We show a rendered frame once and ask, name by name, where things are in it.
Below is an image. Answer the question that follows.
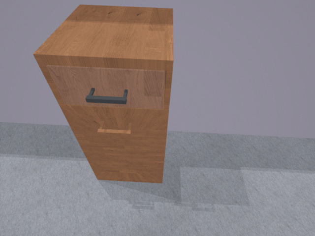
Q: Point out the drawer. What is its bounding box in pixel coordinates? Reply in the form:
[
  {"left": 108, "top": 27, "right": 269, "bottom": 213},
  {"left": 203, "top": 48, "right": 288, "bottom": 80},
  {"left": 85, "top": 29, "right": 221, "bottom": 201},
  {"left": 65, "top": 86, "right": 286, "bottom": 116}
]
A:
[{"left": 47, "top": 65, "right": 165, "bottom": 109}]

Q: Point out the handle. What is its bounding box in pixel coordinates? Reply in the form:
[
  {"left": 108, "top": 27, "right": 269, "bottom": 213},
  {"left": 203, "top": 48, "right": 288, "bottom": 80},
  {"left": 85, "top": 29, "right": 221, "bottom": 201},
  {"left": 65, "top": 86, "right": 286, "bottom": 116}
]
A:
[
  {"left": 97, "top": 129, "right": 131, "bottom": 136},
  {"left": 85, "top": 88, "right": 128, "bottom": 104}
]

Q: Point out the cabinet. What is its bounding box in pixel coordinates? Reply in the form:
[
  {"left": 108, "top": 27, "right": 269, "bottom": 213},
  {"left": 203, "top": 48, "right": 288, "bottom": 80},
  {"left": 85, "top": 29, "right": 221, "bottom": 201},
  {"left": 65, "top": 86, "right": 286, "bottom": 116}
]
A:
[{"left": 33, "top": 4, "right": 174, "bottom": 183}]

